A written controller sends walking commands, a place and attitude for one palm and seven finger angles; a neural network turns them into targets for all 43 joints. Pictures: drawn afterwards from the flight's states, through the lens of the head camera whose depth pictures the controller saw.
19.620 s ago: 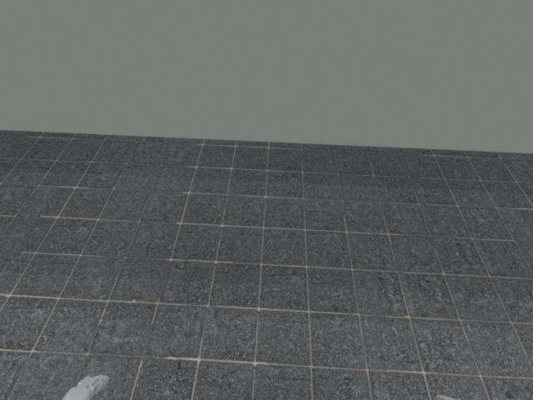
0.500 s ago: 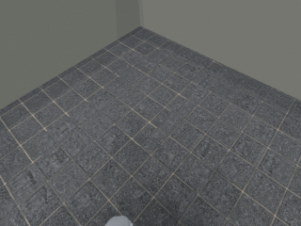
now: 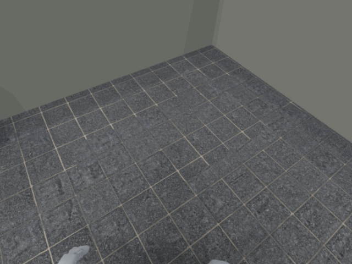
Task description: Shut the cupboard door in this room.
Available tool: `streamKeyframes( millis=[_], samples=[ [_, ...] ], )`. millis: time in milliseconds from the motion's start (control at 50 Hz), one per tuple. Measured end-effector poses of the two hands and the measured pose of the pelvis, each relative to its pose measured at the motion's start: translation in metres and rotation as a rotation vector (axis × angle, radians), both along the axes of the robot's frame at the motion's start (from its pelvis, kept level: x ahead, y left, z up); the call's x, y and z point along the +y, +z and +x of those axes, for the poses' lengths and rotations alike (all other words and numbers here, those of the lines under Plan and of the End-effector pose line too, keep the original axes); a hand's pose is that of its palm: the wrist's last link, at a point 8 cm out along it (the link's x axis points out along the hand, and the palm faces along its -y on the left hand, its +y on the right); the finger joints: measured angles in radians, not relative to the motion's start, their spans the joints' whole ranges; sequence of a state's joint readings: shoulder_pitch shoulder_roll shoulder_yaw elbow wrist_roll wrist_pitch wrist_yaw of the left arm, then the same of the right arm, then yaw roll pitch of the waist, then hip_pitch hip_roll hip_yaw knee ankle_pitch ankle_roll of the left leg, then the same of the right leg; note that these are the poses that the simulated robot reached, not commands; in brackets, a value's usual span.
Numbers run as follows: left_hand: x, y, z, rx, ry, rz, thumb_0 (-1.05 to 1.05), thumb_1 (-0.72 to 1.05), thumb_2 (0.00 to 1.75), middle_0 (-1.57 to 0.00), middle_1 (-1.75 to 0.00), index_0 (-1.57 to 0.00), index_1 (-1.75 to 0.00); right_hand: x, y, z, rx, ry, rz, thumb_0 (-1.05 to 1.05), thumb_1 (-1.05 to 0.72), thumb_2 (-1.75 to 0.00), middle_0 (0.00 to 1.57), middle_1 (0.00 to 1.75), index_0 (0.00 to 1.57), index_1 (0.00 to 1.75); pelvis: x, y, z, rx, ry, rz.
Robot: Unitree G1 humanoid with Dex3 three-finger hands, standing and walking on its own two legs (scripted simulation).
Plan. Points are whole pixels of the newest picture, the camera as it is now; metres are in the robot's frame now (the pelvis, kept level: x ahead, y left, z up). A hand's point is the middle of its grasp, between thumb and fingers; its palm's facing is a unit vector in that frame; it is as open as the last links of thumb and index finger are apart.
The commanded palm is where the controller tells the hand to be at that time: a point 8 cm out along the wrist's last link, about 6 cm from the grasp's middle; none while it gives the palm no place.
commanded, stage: walk to a spot facing it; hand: left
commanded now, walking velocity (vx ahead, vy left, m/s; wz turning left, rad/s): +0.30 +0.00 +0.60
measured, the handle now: out of the picture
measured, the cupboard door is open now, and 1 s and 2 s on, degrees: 56 56 56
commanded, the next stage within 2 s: turn to face it in 1.62 s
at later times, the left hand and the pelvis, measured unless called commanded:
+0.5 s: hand out of the picture +0.02 +0.14 -0.17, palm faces +0.39 -0.89 -0.24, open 7.4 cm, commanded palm none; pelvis +0.14 -0.01 -0.01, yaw +21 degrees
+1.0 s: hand (69, 181) +0.36 +0.34 -0.16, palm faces +0.48 -0.86 -0.18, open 7.4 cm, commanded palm none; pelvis +0.34 +0.12 +0.00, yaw +30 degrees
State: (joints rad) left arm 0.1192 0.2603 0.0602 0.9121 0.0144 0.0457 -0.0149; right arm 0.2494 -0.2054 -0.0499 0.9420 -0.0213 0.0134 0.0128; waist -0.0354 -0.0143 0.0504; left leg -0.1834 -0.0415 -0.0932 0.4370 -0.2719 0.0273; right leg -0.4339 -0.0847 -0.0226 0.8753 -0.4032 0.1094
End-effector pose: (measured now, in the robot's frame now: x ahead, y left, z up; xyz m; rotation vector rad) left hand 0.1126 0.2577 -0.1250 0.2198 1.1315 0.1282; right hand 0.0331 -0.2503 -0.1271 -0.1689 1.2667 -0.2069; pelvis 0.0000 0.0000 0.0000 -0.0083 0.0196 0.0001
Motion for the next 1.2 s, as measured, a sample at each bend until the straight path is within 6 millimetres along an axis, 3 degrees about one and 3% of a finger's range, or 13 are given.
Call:
streamKeyframes(
  millis=[100,160,260,340,420,500,620,680,740,880,1100,1160,1200],
  samples=[
    [-0.028,0.008,0.031,-0.095,0.004,0.013,0.01,0.9,0.9,-0.2,-0.3,-0.2,-0.3,-0.027,-0.023,-0.005,0.089,0.008,0.026,0.01,-0.91,-0.9,0.21,0.3,0.2,0.3,-0.025,-0.01,0.02,0.004,0.064,0.016],
    [-0.039,0.012,0.028,-0.129,0.059,0.027,0.0,0.9,0.9,-0.2,-0.3,-0.2,-0.3,-0.041,-0.032,0.011,0.137,0.054,0.032,0.01,-0.91,-0.9,0.2,0.3,0.2,0.3,-0.036,-0.013,0.033,-0.013,0.127,0.014],
    [-0.048,0.017,-0.014,-0.021,0.192,0.031,0.0,0.9,0.9,-0.2,-0.3,-0.2,-0.3,-0.05,-0.021,0.079,0.097,0.145,0.044,0.01,-0.91,-0.9,0.2,0.3,0.2,0.3,-0.041,0.002,0.063,-0.019,0.189,0.048],
    [-0.056,0.012,-0.055,0.109,0.301,0.016,0.0,0.9,0.9,-0.2,-0.3,-0.2,-0.3,-0.042,-0.015,0.145,0.043,0.229,0.043,0.01,-0.91,-0.9,0.2,0.3,0.2,0.3,-0.038,0.004,0.088,-0.021,0.25,0.05],
    [-0.067,0.002,-0.092,0.244,0.412,-0.02,0.0,0.9,0.9,-0.2,-0.3,-0.2,-0.3,-0.015,-0.014,0.215,0.006,0.331,0.042,0.01,-0.92,-0.9,0.2,0.3,0.19,0.3,-0.028,0.001,0.115,-0.019,0.31,0.039],
    [-0.076,-0.007,-0.116,0.369,0.51,-0.075,0.0,0.9,0.9,-0.2,-0.3,-0.2,-0.3,0.033,-0.016,0.289,-0.034,0.461,0.05,0.01,-0.92,-0.9,0.2,0.3,0.19,0.3,-0.01,-0.007,0.143,-0.007,0.359,0.02],
    [-0.063,-0.029,-0.118,0.51,0.61,-0.167,0.01,0.9,0.9,-0.2,-0.3,-0.2,-0.3,0.127,-0.025,0.393,-0.165,0.619,0.052,0.01,-0.92,-0.9,0.2,0.3,0.19,0.3,0.04,-0.032,0.192,0.006,0.426,0.01],
    [-0.03,-0.034,-0.083,0.463,0.633,-0.163,0.01,0.9,0.9,-0.2,-0.3,-0.2,-0.3,0.155,-0.022,0.415,-0.194,0.633,0.053,0.01,-0.91,-0.9,0.2,0.3,0.2,0.3,0.06,-0.029,0.21,-0.01,0.449,0.003],
    [0.013,-0.033,-0.024,0.323,0.619,-0.121,0.01,0.91,0.9,-0.2,-0.3,-0.2,-0.3,0.167,-0.012,0.419,-0.167,0.627,0.041,0.0,-0.91,-0.9,0.2,0.3,0.2,0.3,0.074,-0.017,0.23,-0.021,0.467,0.001],
    [0.09,-0.014,0.122,0.006,0.561,-0.058,0.0,0.91,0.9,-0.2,-0.3,-0.19,-0.3,0.164,0.003,0.417,-0.065,0.557,0.009,0.0,-0.94,-0.9,0.2,0.3,0.2,0.3,0.1,0.0,0.285,-0.028,0.509,0.007],
    [0.131,-0.004,0.296,-0.103,0.45,-0.034,0.0,0.91,0.9,-0.2,-0.3,-0.2,-0.3,0.143,-0.019,0.412,0.199,0.413,-0.007,0.01,-0.92,-0.9,0.2,0.3,0.2,0.3,0.126,-0.01,0.394,-0.014,0.528,0.036],
    [0.135,-0.009,0.337,-0.13,0.441,-0.015,0.0,0.91,0.9,-0.2,-0.3,-0.2,-0.3,0.139,-0.032,0.421,0.297,0.395,-0.002,0.01,-0.91,-0.9,0.2,0.3,0.2,0.3,0.13,-0.021,0.432,-0.02,0.537,0.035],
    [0.133,-0.009,0.35,-0.141,0.457,-0.006,0.0,0.91,0.9,-0.2,-0.3,-0.2,-0.3,0.14,-0.036,0.437,0.34,0.404,0.005,0.01,-0.91,-0.9,0.2,0.3,0.2,0.3,0.13,-0.023,0.45,-0.035,0.559,0.029]
  ],
)
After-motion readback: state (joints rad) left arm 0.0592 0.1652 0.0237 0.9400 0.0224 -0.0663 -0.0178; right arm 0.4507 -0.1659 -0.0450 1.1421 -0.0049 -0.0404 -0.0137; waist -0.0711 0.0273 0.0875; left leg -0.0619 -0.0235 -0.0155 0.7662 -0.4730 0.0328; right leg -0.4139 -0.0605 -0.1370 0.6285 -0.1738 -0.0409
